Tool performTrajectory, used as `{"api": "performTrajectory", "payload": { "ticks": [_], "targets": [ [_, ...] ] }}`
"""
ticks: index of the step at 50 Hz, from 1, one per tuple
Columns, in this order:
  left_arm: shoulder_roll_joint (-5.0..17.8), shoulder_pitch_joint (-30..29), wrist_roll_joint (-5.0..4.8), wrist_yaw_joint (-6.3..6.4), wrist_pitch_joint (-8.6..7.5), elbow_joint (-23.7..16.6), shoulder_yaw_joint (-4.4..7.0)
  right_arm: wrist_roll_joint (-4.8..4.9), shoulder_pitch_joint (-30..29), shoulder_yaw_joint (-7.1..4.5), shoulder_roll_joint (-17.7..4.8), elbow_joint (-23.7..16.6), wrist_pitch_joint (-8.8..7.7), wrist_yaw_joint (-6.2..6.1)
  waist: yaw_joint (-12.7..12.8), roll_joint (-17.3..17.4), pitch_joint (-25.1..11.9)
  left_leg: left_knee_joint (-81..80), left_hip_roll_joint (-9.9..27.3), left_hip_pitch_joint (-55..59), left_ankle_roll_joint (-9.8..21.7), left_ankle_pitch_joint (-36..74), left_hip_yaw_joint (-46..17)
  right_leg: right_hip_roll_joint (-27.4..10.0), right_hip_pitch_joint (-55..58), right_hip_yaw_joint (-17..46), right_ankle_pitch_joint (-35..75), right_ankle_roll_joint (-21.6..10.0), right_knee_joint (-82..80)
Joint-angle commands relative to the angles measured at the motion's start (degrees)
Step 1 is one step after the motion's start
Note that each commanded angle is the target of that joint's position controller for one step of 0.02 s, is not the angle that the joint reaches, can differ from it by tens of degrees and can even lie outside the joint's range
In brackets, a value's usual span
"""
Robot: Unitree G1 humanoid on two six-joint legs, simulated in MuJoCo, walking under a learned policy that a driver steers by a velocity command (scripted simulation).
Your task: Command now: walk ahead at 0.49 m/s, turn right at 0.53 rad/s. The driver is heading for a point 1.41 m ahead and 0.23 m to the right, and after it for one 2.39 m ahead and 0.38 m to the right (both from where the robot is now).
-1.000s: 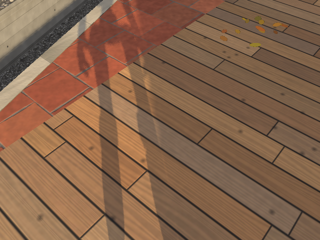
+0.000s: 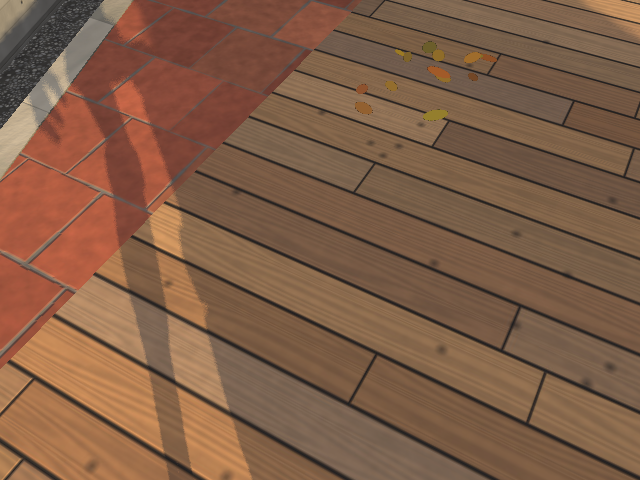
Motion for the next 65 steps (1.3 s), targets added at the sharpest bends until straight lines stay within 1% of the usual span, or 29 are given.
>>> {"api": "performTrajectory", "payload": {
  "ticks": [1, 8, 10, 12, 13, 14, 15, 16, 17, 18, 19, 24, 31, 35, 37, 39, 40, 41, 42, 43, 44, 45, 46, 47, 49, 55, 59, 62, 65],
  "targets": [
    [7.13, 3.58, -0.12, 0.20, -0.56, -3.14, 1.22, 0.19, -3.70, -0.68, -3.76, -4.54, 0.52, 0.45, 0.44, -3.42, 1.48, -7.16, -2.19, -0.86, -1.41, 7.68, 3.35, -14.46, -2.56, 13.76, 21.94, -3.62, -6.72],
    [8.61, 9.06, 0.98, 1.22, 0.19, -4.31, 1.52, 1.14, -15.15, 0.30, -4.59, -10.58, -0.11, 1.01, 4.16, -5.66, 0.67, -20.01, -6.08, -1.75, -0.17, 7.98, 3.17, -15.92, 9.51, 17.86, 31.18, -3.14, -0.83],
    [9.85, 6.31, 1.07, 1.68, 0.07, -5.54, 1.88, 1.45, -11.64, 0.04, -6.01, -10.59, -0.70, 0.79, 1.35, -6.39, -0.24, -25.18, -7.15, 6.44, 1.27, 5.68, 2.35, -16.24, 8.50, 18.46, 35.05, -1.65, 2.22],
    [11.36, 3.01, 0.80, 1.02, -0.61, -6.77, 2.22, 1.66, 1.22, -1.28, -9.24, -7.15, -1.59, -0.26, -4.61, -5.18, -6.74, -29.77, -9.27, 25.41, 3.58, 4.49, 3.07, -13.37, 4.65, 16.70, 43.95, 0.97, 14.67],
    [10.30, 2.07, 0.18, 0.35, -1.22, -7.83, 2.01, 0.81, 9.96, -2.13, -11.75, -5.84, -2.35, -1.19, -8.62, -3.25, -12.72, -30.52, -3.06, 39.67, 5.66, 2.74, -2.22, -10.52, -2.72, 15.46, 34.14, 1.93, 26.59],
    [4.56, 4.74, -1.55, 0.28, -1.50, -10.21, 0.75, -0.99, 16.70, -3.19, -16.75, -6.11, -2.17, -2.20, -8.84, 6.52, -21.63, -30.45, 13.87, 54.86, 9.05, -1.32, -20.01, -5.32, -15.28, 9.15, 3.42, 3.31, 43.55],
    [6.33, 9.70, -1.74, 0.62, -0.81, -11.27, 1.10, -0.50, 14.11, -3.83, -17.66, -5.86, -1.21, -1.64, -4.60, 16.58, -25.71, -37.15, 20.84, 57.04, 15.07, -3.45, -42.03, -1.75, -25.66, 5.19, -20.68, 3.60, 53.88],
    [9.04, 7.41, 0.19, 1.03, 0.35, -9.45, 1.50, 0.08, 9.19, -2.80, -11.29, -7.18, -0.71, -1.28, -3.09, 5.34, -15.81, -38.22, 17.89, 48.12, 14.00, -11.58, -35.72, -7.11, -29.26, 5.37, -14.84, 3.51, 57.24],
    [8.32, 2.88, 0.92, 0.35, 0.63, -9.87, 1.41, 0.56, 6.14, -1.70, -6.97, -7.46, -0.81, -1.07, -3.36, -0.13, -8.35, -40.06, 14.34, 39.61, 12.56, -10.24, -26.14, -8.77, -28.86, 4.54, -9.99, 3.93, 55.01],
    [6.99, 1.30, 1.04, -0.19, 0.92, -10.43, 1.33, 0.26, 5.22, -1.27, -5.84, -6.97, -0.99, -0.98, -2.30, -0.30, -4.86, -42.10, 11.71, 34.42, 10.96, -5.45, -19.58, -10.34, -27.68, 4.03, -7.97, 4.23, 52.73],
    [6.59, 0.23, 1.90, -0.80, 1.54, -11.03, 1.40, 0.48, 6.38, -1.16, -5.78, -5.95, -1.40, -1.14, -1.74, 1.87, -2.91, -43.30, 9.97, 31.20, 10.24, -0.79, -14.64, -11.59, -26.90, 3.71, -7.33, 4.60, 51.06],
    [5.12, -4.96, 2.11, -2.73, 3.61, -14.24, 1.01, 1.75, 10.55, -1.70, -6.83, -3.51, -3.58, -0.36, -0.82, 3.84, -2.00, -46.58, 8.81, 30.40, 10.19, 12.55, -2.60, -13.22, -31.02, 1.93, -1.97, 5.42, 48.75],
    [3.52, -19.33, 1.79, -4.33, 3.05, -19.92, -0.55, 1.61, 14.81, -2.03, -8.18, -1.53, -3.20, -0.42, -3.54, 3.73, 1.20, -47.18, 6.45, 32.23, 8.41, 18.80, 9.81, -13.16, -30.95, -3.75, 11.24, 5.68, 28.30],
    [3.98, -24.49, 2.32, -4.65, 2.93, -22.42, -0.76, 1.57, 19.07, -2.37, -9.82, 0.28, -2.16, -1.13, -5.16, 3.50, 2.29, -44.55, 8.78, 38.86, 7.84, 25.36, 12.30, -11.69, -28.57, -7.29, 5.89, 3.30, 19.83],
    [4.41, -23.04, 2.75, -4.04, 2.80, -22.27, -0.49, 1.44, 20.34, -2.43, -11.02, 1.39, -1.32, -1.40, -4.05, 4.55, 0.87, -38.64, 9.37, 41.59, 7.55, 40.91, 13.78, -8.39, -23.52, -9.01, -0.24, 1.24, 17.05],
    [6.07, -12.78, 3.21, -3.18, 2.04, -19.07, 0.51, 1.49, 20.61, -2.35, -12.17, 1.94, -0.39, -1.50, 0.58, 4.70, -5.24, -24.02, 9.09, 41.12, 7.00, 50.10, 15.39, -4.35, -10.43, -9.17, -2.15, -1.40, 12.44],
    [7.76, -3.50, 3.86, -2.45, 1.40, -15.84, 1.40, 1.77, 19.96, -1.90, -11.36, 1.30, -0.19, -1.43, 4.68, 2.46, -10.56, -12.25, 7.63, 33.43, 5.92, 40.98, 16.54, -5.80, 3.79, -5.91, 0.38, -2.98, 9.40],
    [13.59, 2.62, 4.75, -1.44, 1.15, -15.14, 2.80, 3.20, 21.54, -0.34, -5.73, -2.32, -0.49, -0.53, 5.39, -8.42, -19.11, 7.62, 2.85, 12.58, 3.23, 10.78, 17.06, -23.25, 24.36, 17.40, -5.54, -8.31, 8.24],
    [16.45, 4.01, 2.31, -0.86, 1.77, -15.19, 3.53, 2.89, 20.84, -1.18, -7.90, -3.55, -0.50, -0.15, 4.41, -11.11, -23.51, 21.92, -5.96, 1.72, 1.74, -21.22, 9.74, -33.54, 27.66, 39.74, 3.51, -12.97, 0.41],
    [15.15, 1.41, 1.35, -0.32, 2.11, -14.77, 3.29, 2.34, 13.99, -1.87, -9.84, -4.67, -0.33, -0.19, 4.47, -3.77, -16.08, 23.00, -2.84, -3.25, 2.27, -15.44, 3.36, -30.29, 22.98, 28.90, 10.23, -11.02, 0.74],
    [12.18, -1.77, 1.02, -0.08, 1.69, -14.22, 2.47, 2.76, 12.25, -1.16, -7.98, -5.14, -0.95, 0.06, 2.50, -3.56, -9.37, 19.34, -1.23, -2.74, 2.72, -11.59, 2.86, -27.79, 14.66, 21.12, 15.73, -9.34, -0.28],
    [9.54, -4.14, 1.02, -0.11, 1.21, -13.85, 1.64, 2.45, 13.25, -1.09, -7.38, -4.12, -0.92, 0.22, -0.16, -1.81, -5.65, 13.83, 0.52, 0.43, 2.89, -9.66, 2.50, -24.57, 8.19, 15.66, 18.44, -6.40, -2.06],
    [7.88, -5.84, 0.68, -0.11, 0.73, -13.46, 0.99, 1.35, 14.87, -1.13, -7.13, -3.33, -0.09, 0.38, -2.43, -2.56, -3.72, 10.71, 1.10, 3.88, 2.53, -8.86, 2.42, -22.16, 3.27, 11.99, 19.69, -4.72, -3.74],
    [6.73, -6.79, 0.78, -0.22, 0.18, -13.42, 0.59, 0.79, 17.55, -1.04, -6.43, -1.81, 0.96, 0.66, -3.68, -3.34, -3.85, 9.26, 1.08, 7.23, 2.31, -7.90, 2.37, -21.12, 0.41, 9.21, 19.27, -3.66, -5.38],
    [7.06, -5.53, 0.68, -0.32, -0.99, -12.39, 0.60, 0.84, 18.34, -1.18, -5.72, -0.99, 2.05, 1.44, -4.40, -3.65, -3.25, 8.53, 0.26, 7.47, 2.12, -5.67, 2.66, -20.35, -1.22, 6.38, 19.83, -3.61, -8.10],
    [7.15, -0.50, 0.82, -0.09, -2.09, -9.55, 0.40, 1.42, 7.18, -1.62, -5.47, -3.52, 2.26, 1.81, -1.61, -3.98, 2.17, -1.07, -1.69, -3.23, 2.01, 6.30, -0.37, -20.01, 2.27, -1.05, 18.36, -0.51, -12.09],
    [6.78, 0.90, 0.83, 0.58, -2.52, -8.28, -0.14, 0.97, 0.94, -0.73, -4.16, -5.43, 1.79, 2.35, -0.14, -4.30, 3.39, -11.32, -2.86, -2.24, 2.88, 11.81, 3.88, -20.15, 5.57, -6.15, 24.59, 0.99, -11.85],
    [7.32, 3.89, 1.00, 1.40, -2.23, -6.35, -0.33, 0.73, -3.62, -0.09, -3.48, -7.71, 1.50, 2.84, 1.21, -3.98, 4.28, -18.05, -4.05, -1.48, 4.78, 9.90, 7.82, -21.47, 11.05, -8.68, 33.15, 1.72, -9.09],
    [9.83, 3.00, 1.35, 2.20, -1.71, -5.76, -0.02, 0.72, 0.05, -0.53, -4.68, -7.61, 1.57, 2.52, -1.36, -6.33, 0.43, -20.56, -8.77, 5.99, 8.30, 1.94, 11.68, -22.51, 15.47, -11.27, 58.33, 3.13, 1.33]
  ]
}}
Velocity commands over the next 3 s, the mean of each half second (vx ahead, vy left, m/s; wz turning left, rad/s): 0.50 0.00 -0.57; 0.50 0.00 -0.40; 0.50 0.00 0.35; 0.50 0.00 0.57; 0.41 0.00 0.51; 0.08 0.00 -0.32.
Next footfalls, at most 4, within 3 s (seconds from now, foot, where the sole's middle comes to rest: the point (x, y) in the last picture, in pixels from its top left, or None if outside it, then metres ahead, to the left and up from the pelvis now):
0.26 left None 0.35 0.12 -0.78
0.80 right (437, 459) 0.53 -0.17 -0.78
1.36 left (422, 317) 0.87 -0.17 -0.78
1.88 right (498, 231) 1.14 -0.39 -0.78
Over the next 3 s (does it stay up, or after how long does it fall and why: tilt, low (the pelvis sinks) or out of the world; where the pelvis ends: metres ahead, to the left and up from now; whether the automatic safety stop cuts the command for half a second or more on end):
stays up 1.33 -0.25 -0.01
